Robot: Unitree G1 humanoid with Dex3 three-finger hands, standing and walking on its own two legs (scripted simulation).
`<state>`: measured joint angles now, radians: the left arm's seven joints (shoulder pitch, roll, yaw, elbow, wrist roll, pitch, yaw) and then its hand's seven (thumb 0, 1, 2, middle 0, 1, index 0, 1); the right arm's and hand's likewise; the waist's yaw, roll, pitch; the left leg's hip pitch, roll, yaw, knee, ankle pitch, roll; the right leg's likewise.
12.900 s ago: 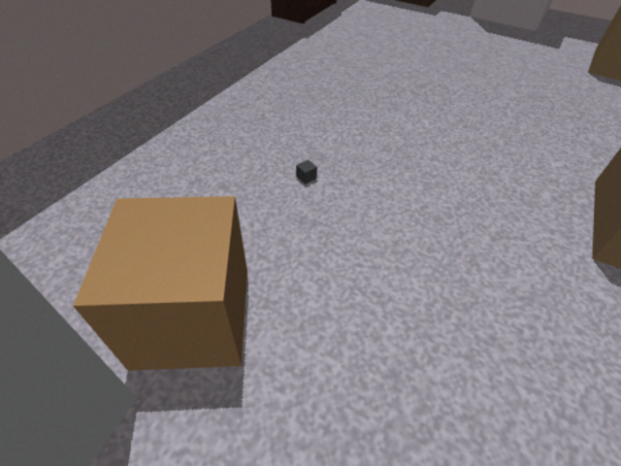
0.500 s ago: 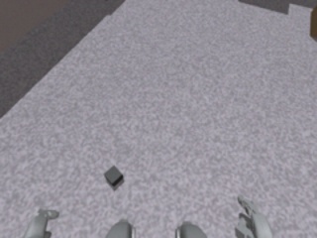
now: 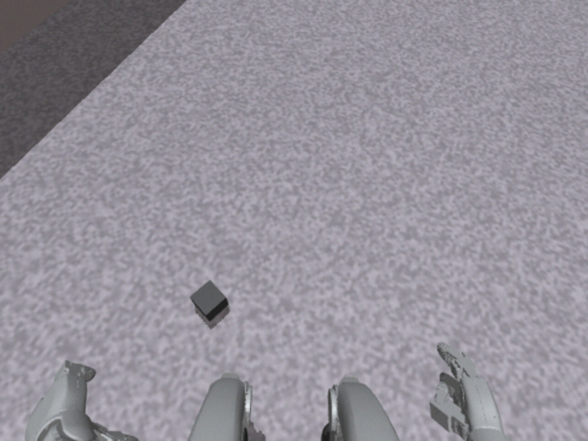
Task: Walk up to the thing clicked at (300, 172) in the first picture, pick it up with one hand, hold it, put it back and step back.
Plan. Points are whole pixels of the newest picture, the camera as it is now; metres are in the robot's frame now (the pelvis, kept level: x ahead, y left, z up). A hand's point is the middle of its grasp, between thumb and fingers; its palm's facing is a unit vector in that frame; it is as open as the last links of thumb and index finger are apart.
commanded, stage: rise first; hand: left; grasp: from above
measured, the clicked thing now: (209, 300) +0.47 +0.22 -0.61
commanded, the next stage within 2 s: none
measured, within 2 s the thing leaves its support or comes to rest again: neither
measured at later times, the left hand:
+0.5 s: hand (151, 346) +0.30 +0.29 -0.36, palm faces -0.24 -0.26 -0.94, open 13.8 cm
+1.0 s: hand (174, 316) +0.38 +0.27 -0.44, palm faces -0.25 -0.33 -0.91, open 13.8 cm
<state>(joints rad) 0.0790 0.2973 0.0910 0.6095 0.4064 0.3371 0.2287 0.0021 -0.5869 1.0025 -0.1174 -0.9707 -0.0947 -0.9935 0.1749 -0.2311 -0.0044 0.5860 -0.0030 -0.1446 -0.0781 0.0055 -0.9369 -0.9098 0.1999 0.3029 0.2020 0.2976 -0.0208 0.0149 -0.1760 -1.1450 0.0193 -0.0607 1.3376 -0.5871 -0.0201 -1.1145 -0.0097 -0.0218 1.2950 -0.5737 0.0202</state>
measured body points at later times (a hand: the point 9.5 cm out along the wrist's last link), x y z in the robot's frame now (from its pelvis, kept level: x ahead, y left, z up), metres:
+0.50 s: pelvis -0.07 -0.01 -0.21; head +0.12 +0.01 +0.19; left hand +0.31 +0.30 -0.31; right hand +0.04 -0.26 -0.35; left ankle +0.02 +0.13 -0.61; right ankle +0.02 -0.14 -0.61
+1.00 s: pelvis -0.07 +0.00 -0.29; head +0.16 +0.02 +0.09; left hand +0.39 +0.29 -0.39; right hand -0.07 -0.26 -0.41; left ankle +0.02 +0.13 -0.61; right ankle +0.02 -0.14 -0.61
